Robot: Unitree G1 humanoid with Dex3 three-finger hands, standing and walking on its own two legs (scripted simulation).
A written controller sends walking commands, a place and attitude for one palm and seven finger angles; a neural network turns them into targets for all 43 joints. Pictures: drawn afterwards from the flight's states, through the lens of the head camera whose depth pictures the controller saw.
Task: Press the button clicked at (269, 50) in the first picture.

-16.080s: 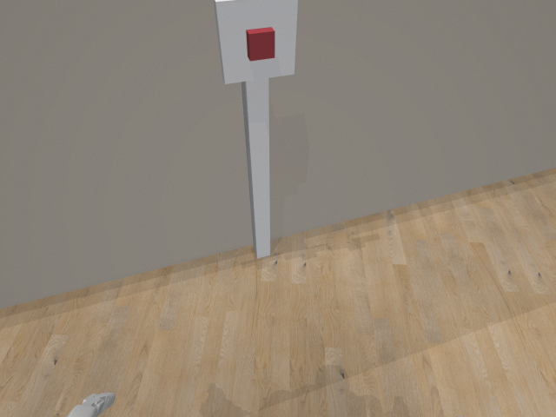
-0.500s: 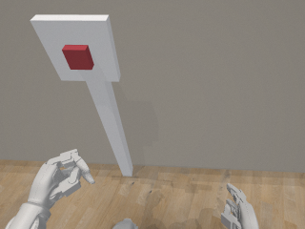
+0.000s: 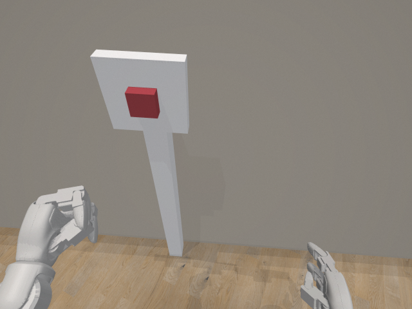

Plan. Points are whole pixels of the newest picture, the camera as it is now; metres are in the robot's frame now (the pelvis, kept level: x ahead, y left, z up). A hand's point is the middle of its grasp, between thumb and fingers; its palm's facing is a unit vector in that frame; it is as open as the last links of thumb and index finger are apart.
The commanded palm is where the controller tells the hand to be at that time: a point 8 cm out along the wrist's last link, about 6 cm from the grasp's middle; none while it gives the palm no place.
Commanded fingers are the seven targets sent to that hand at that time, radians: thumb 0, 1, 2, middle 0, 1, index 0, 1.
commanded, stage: raise the hand and make a fist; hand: left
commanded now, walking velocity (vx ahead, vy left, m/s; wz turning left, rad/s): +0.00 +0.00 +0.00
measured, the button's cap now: (143, 101) +0.47 +0.17 +0.17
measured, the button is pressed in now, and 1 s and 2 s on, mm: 0 0 0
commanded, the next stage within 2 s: aim a knuckle at the button in 0.76 s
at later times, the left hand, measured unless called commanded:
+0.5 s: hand (82, 201) +0.23 +0.21 +0.16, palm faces +0.01 -1.00 -0.07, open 3.1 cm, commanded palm +0.19 +0.26 +0.17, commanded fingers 0.00 0.90 0.90 -1.30 -1.50 -1.30 -1.50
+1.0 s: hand (103, 202) +0.23 +0.18 +0.16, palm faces +0.06 -0.99 -0.08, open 3.1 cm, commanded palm +0.21 +0.23 +0.17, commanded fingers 0.00 0.90 0.90 -1.30 -1.50 -1.30 -1.50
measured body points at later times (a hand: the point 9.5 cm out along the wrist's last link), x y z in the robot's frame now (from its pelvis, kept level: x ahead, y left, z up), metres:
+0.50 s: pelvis -0.01 -0.01 +0.02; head -0.03 -0.02 +0.47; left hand +0.22 +0.26 +0.17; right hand +0.19 -0.22 -0.04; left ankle +0.03 +0.09 -0.71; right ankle -0.03 -0.13 -0.71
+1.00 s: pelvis -0.01 -0.04 +0.02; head -0.03 -0.07 +0.46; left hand +0.22 +0.23 +0.17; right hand +0.19 -0.27 -0.05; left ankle +0.03 +0.09 -0.71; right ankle -0.03 -0.13 -0.71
